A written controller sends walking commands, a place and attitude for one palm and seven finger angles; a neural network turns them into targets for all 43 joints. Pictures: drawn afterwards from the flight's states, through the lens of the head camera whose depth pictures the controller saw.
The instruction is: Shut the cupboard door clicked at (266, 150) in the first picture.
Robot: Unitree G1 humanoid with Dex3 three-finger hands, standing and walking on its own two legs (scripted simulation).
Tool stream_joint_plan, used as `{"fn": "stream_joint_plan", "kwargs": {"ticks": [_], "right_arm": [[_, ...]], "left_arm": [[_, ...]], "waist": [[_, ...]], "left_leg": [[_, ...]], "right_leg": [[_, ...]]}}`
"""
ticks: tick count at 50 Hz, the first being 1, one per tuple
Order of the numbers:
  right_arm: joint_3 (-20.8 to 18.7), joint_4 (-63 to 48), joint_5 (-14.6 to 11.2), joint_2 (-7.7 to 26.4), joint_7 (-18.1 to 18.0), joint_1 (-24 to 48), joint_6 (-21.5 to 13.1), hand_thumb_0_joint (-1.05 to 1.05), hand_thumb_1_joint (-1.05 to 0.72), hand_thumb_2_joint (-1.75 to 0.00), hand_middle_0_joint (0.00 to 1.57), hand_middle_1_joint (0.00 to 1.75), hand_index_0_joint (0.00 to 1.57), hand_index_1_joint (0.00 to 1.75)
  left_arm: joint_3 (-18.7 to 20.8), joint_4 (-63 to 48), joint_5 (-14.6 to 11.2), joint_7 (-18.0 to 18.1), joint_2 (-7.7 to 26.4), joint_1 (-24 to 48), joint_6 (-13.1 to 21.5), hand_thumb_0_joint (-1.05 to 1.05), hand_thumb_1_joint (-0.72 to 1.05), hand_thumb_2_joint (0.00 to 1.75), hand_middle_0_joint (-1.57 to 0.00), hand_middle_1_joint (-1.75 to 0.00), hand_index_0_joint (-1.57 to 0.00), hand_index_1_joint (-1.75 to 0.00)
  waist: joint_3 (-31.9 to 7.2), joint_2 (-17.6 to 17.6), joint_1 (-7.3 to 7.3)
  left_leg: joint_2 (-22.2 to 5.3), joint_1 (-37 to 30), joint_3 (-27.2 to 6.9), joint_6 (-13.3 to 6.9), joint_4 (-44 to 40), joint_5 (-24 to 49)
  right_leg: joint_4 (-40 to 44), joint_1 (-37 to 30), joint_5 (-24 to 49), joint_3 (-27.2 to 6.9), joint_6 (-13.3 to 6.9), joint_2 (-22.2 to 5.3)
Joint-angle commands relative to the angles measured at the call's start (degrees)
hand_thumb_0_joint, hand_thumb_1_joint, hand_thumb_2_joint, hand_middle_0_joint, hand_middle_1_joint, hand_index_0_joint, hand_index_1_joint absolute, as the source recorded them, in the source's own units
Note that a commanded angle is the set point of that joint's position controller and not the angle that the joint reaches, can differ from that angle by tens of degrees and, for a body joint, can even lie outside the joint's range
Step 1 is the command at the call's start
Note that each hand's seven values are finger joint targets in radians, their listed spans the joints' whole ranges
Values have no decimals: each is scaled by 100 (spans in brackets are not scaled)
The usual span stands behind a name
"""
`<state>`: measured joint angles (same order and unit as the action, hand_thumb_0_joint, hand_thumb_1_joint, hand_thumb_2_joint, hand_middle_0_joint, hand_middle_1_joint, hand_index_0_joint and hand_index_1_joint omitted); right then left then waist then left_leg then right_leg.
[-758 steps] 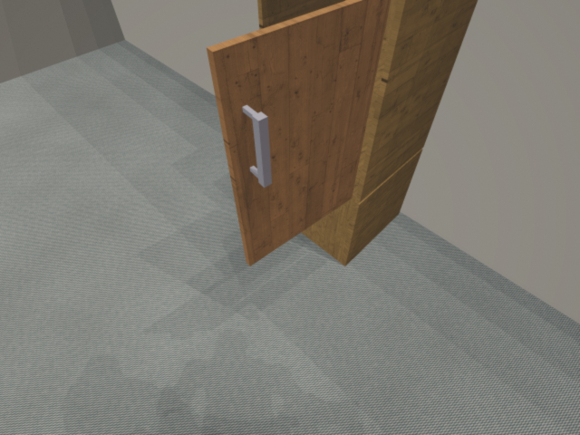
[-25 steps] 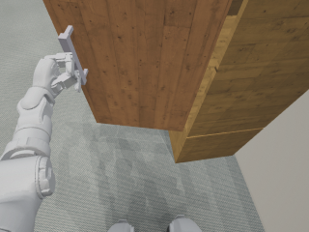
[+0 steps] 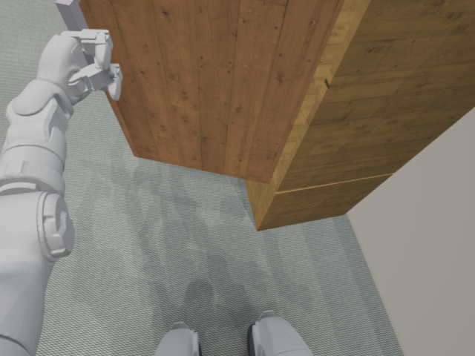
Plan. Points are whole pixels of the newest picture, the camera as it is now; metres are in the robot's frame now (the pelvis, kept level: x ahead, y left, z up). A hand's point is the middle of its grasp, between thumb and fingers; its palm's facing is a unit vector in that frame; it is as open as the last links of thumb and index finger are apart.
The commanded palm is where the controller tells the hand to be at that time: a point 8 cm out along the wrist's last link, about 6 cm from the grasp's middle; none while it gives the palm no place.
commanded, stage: push the door shut along its arc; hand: left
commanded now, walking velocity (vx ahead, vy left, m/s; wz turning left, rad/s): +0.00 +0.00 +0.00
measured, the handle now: (93, 42) +0.61 +0.18 +0.12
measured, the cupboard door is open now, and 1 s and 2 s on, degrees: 67 55 55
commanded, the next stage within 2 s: pull the fist back off the door in 0.66 s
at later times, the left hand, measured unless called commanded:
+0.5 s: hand (145, 48) +0.57 +0.10 +0.13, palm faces -0.38 -0.93 +0.00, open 3.1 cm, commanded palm +0.60 +0.13 +0.12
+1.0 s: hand (158, 36) +0.62 +0.08 +0.12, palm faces +0.04 -1.00 -0.03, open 2.9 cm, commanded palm +0.58 +0.11 +0.12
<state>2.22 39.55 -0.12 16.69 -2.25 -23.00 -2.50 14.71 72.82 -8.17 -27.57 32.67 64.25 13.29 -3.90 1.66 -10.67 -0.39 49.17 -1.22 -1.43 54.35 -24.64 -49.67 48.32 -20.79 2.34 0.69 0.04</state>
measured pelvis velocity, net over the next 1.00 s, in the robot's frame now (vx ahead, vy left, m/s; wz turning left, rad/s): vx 0.00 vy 0.00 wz -0.03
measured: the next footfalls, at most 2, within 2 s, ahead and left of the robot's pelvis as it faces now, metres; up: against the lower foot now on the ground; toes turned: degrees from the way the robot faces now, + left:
none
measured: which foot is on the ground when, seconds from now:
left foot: down 0.00-1.00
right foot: down 0.00-1.00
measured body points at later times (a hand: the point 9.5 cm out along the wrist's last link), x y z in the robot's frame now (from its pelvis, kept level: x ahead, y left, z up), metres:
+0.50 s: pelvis +0.00 +0.00 -0.02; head +0.16 +0.00 +0.40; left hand +0.59 +0.15 +0.13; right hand -0.05 -0.27 -0.11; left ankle +0.01 +0.10 -0.68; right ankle +0.02 -0.13 -0.68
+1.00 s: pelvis +0.00 +0.00 -0.02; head +0.18 +0.00 +0.39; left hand +0.61 +0.13 +0.12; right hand -0.08 -0.23 -0.12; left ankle +0.01 +0.10 -0.68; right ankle +0.02 -0.13 -0.68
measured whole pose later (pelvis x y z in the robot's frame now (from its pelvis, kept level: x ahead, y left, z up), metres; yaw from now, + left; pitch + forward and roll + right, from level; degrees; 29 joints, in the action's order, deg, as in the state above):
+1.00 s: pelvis +0.00 +0.00 -0.02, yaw -2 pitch +27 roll -4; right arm 3.2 36.3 5.6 13.4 4.3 -29.3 -1.0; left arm 20.7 74.4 4.7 3.3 30.3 78.6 11.1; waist -4.7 4.0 -16.6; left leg -1.9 61.0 -1.2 -1.0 60.1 -26.5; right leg -54.3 60.1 -21.6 2.2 0.5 1.5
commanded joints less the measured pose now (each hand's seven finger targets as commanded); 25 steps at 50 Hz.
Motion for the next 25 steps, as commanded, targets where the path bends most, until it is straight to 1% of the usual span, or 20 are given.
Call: {"fn": "stream_joint_plan", "kwargs": {"ticks": [1,2,3,4,5,6,7,8,9,11,12,13,14,15,16,17,20,22,23,25], "right_arm": [[-403,-235,13,1087,-112,-1080,-109,0,-90,-90,20,30,20,30],[-389,-262,8,1086,-123,-1100,-105,0,-90,-90,20,30,20,30],[-389,-273,18,1057,-101,-1077,-92,0,-90,-90,20,30,20,30],[-392,-251,30,1046,-92,-1061,-91,0,-90,-90,20,30,20,30],[-398,-253,32,1049,-85,-1096,-78,0,-90,-90,20,30,20,30],[-398,-285,22,1081,-94,-1116,-58,0,-90,-90,20,30,20,30],[-367,-308,12,1089,-127,-1131,-47,0,-90,-90,20,30,20,30],[-360,-325,18,1093,-126,-1115,-37,0,-90,-90,20,30,20,30],[-354,-338,13,1087,-131,-1124,-39,0,-90,-90,20,30,20,30],[-359,-372,15,1083,-133,-1143,-35,0,-90,-90,20,30,20,30],[-344,-362,14,1081,-154,-1193,-34,0,-90,-90,20,30,20,30],[-350,-344,22,1082,-145,-1174,-24,0,-90,-90,20,30,20,30],[-363,-334,32,1084,-151,-1195,-26,0,-90,-90,20,30,20,30],[-361,-305,38,1089,-146,-1193,-25,0,-90,-90,20,30,20,30],[-368,-300,33,1110,-154,-1226,-24,0,-90,-90,20,30,20,30],[-338,-274,24,1104,-177,-1258,-25,0,-90,-90,20,30,20,30],[-331,-198,39,1114,-177,-1273,-42,0,-90,-90,20,30,20,30],[-330,-181,63,1109,-185,-1340,-64,0,-90,-90,20,30,20,30],[-342,-144,90,1111,-170,-1354,-62,0,-90,-90,20,30,20,30],[-331,-123,109,1107,-152,-1375,-52,0,-90,-90,20,30,20,30]], "left_arm": [[378,-1167,-17,-21,1106,3347,283,0,90,90,-130,-150,-130,-150],[411,-1317,-18,-10,1190,3429,340,0,90,90,-130,-150,-130,-150],[313,-1332,86,-16,1157,3425,355,0,90,90,-130,-150,-130,-150],[207,-1282,112,-15,1031,3500,349,0,90,90,-130,-150,-130,-150],[240,-1178,138,-11,1068,3456,322,0,90,90,-130,-150,-130,-150],[401,-1049,140,-17,1269,3400,285,0,90,90,-130,-150,-130,-150],[507,-1022,94,-48,1430,3495,284,0,90,90,-130,-150,-130,-150],[511,-975,148,-75,1525,3582,248,0,90,90,-130,-150,-130,-150],[472,-877,171,-94,1514,3641,220,0,90,90,-130,-150,-130,-150],[451,-923,243,-117,1587,3695,211,0,90,90,-130,-150,-130,-150],[515,-948,198,-133,1665,3754,235,0,90,90,-130,-150,-130,-150],[408,-941,249,-165,1612,3793,216,0,90,90,-130,-150,-130,-150],[326,-911,237,-192,1475,3869,184,0,90,90,-130,-150,-130,-150],[288,-839,242,-210,1468,3924,152,0,90,90,-130,-150,-130,-150],[353,-815,233,-233,1550,4012,123,0,90,90,-130,-150,-130,-150],[320,-819,173,-247,1528,4142,125,0,90,90,-130,-150,-130,-150],[201,-595,273,-227,1483,4346,12,0,90,90,-130,-150,-130,-150],[216,-827,256,-188,1487,4618,54,0,90,90,-130,-150,-130,-150],[183,-853,320,-183,1516,4696,45,0,90,90,-130,-150,-130,-150],[207,-592,386,-161,1522,4623,-36,0,90,90,-130,-150,-130,-150]], "waist": [[-2794,637,-450],[-2989,810,-418],[-3111,1007,-386],[-3018,977,-447],[-2963,858,-469],[-2914,650,-472],[-2965,653,-491],[-2993,708,-485],[-2891,694,-524],[-2987,665,-533],[-3070,758,-550],[-3114,851,-552],[-3100,766,-625],[-3005,781,-640],[-3032,709,-681],[-3052,845,-706],[-2904,845,-801],[-3199,1054,-818],[-3401,1183,-817],[-3270,1137,-820]], "left_leg": [[-79,-2440,-321,-15,-449,2250],[-57,-2523,-310,-7,-395,2458],[-69,-2631,-336,20,-351,2597],[-85,-2612,-333,17,-310,2541],[-88,-2541,-327,6,-295,2511],[-82,-2340,-284,-18,-289,2375],[-52,-2218,-242,-38,-262,2426],[-56,-2139,-233,-37,-252,2329],[-59,-2025,-214,-47,-239,2220],[-42,-1875,-166,-65,-180,2162],[-48,-1971,-179,-59,-150,2325],[-62,-2036,-195,-42,-127,2363],[-75,-2050,-202,-53,-105,2344],[-73,-1972,-208,-50,-96,2246],[-75,-1900,-175,-71,-58,2174],[-66,-1978,-187,-63,-39,2296],[-96,-1802,-211,-72,20,2039],[-91,-2042,-234,-72,95,2321],[-109,-2179,-271,-46,131,2446],[-101,-2017,-260,-47,196,2413]], "right_leg": [[472,-416,1378,12,-236,258],[393,-477,1533,19,-261,271],[361,-386,1570,-4,-253,267],[359,-282,1541,-2,-240,270],[366,-314,1545,4,-233,281],[381,-432,1542,-17,-223,291],[322,-578,1676,-6,-240,305],[330,-585,1644,-46,-222,295],[337,-547,1596,-59,-210,294],[319,-676,1656,-98,-202,296],[252,-662,1763,-45,-227,312],[249,-573,1765,-59,-217,311],[256,-476,1742,-53,-202,318],[267,-442,1650,-38,-204,325],[267,-451,1627,-55,-197,330],[211,-406,1691,-14,-229,346],[224,-151,1415,-7,-208,342],[118,-93,1558,34,-239,358],[90,-31,1606,27,-232,351],[68,24,1589,39,-240,354]]}}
